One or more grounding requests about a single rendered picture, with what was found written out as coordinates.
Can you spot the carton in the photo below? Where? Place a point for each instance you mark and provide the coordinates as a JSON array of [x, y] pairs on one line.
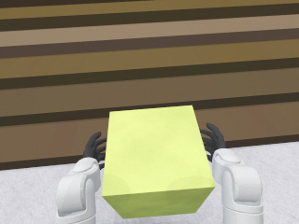
[[156, 163]]

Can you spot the robot left forearm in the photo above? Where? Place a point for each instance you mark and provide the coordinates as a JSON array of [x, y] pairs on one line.
[[75, 193]]

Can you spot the robot right forearm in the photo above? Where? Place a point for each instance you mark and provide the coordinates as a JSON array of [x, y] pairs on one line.
[[241, 188]]

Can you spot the robot right hand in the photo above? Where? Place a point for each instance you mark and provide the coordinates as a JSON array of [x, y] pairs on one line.
[[216, 141]]

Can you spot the robot left hand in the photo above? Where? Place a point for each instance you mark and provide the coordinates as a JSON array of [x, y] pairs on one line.
[[91, 150]]

